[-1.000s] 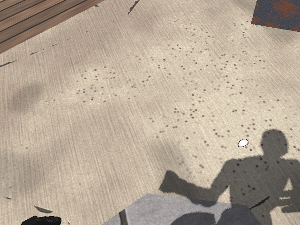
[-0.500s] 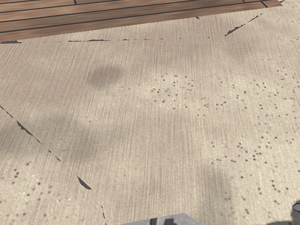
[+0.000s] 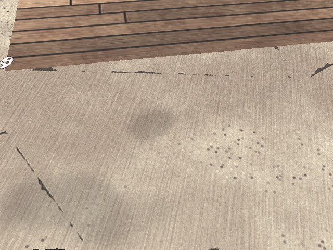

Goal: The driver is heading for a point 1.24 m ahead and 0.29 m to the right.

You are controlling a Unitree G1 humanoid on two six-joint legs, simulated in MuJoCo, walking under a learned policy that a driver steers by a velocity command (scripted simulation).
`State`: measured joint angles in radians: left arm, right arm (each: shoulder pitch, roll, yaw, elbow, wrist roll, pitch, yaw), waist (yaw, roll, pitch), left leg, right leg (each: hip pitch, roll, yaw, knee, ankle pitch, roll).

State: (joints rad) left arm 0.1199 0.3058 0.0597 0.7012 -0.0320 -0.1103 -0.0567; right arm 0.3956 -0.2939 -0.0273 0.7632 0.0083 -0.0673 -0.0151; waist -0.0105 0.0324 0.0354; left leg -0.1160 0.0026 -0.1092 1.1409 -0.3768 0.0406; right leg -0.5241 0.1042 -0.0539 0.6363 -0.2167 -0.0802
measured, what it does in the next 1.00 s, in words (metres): walks ahead, turning right: left foot, then right foot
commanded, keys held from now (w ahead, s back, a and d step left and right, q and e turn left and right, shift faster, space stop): w+e+shift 0.56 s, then w+shift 0.16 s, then w+q+shift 0.28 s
